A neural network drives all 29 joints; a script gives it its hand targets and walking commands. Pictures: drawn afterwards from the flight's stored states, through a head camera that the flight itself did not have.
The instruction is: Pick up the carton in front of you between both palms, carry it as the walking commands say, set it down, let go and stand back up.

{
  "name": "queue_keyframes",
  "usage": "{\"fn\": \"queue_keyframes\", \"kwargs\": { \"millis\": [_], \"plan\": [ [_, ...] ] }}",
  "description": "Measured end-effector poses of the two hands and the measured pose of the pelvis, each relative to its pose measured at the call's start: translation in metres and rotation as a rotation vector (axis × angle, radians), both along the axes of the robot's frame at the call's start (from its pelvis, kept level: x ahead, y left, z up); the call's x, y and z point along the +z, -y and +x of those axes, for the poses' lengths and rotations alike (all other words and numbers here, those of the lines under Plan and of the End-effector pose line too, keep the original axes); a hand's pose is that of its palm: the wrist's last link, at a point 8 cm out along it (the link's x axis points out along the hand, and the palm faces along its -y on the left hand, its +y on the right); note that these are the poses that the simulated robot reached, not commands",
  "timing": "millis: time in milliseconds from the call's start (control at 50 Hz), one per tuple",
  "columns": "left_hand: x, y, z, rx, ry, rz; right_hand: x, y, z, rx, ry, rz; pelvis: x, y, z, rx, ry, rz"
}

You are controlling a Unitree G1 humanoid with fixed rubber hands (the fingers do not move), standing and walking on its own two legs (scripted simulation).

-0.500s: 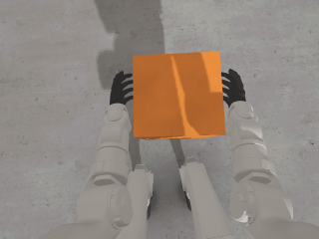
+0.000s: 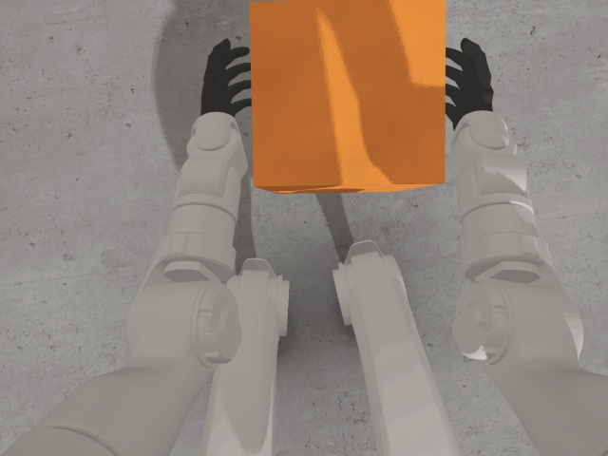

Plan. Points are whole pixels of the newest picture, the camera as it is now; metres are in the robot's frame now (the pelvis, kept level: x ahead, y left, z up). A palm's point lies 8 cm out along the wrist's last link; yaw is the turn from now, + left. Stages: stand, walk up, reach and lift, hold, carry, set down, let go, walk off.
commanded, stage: set down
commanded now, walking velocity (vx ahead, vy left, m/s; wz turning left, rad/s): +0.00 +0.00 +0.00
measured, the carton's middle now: (340, 119) +0.49 -0.09 -0.20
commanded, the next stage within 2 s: none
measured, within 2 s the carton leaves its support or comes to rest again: rests again in 0.92 s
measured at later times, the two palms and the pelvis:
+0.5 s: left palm (242, 120) +0.52 +0.06 -0.23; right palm (442, 119) +0.47 -0.24 -0.23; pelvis +0.00 +0.00 -0.08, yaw +1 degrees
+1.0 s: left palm (239, 124) +0.52 +0.06 -0.25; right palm (433, 131) +0.46 -0.24 -0.26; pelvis -0.01 +0.01 -0.09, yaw +0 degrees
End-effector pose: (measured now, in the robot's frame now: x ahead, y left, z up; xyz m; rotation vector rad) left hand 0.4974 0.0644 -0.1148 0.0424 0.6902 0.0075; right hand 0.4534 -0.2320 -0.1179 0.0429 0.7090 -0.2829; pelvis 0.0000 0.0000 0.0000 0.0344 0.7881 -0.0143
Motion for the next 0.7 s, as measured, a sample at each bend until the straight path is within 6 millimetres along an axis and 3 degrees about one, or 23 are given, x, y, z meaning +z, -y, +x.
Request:
{"fn": "queue_keyframes", "kwargs": {
  "millis": [340, 520, 700],
  "plan": [
    [-0.104, 0.012, 0.019, -0.029, -0.039, 0.011, -0.102, 0.012, 0.014, -0.003, -0.043, -0.012, -0.068, -0.001, -0.008, 0.021, 0.048, 0.001],
    [-0.116, 0.008, 0.021, -0.026, -0.045, 0.009, -0.109, 0.008, 0.021, -0.001, -0.050, -0.012, -0.081, 0.001, -0.004, 0.027, 0.065, -0.013],
    [-0.120, 0.006, 0.020, -0.049, -0.070, 0.023, -0.115, 0.007, 0.014, 0.013, -0.082, -0.011, -0.084, -0.004, -0.005, 0.030, 0.070, -0.023]
  ]
}}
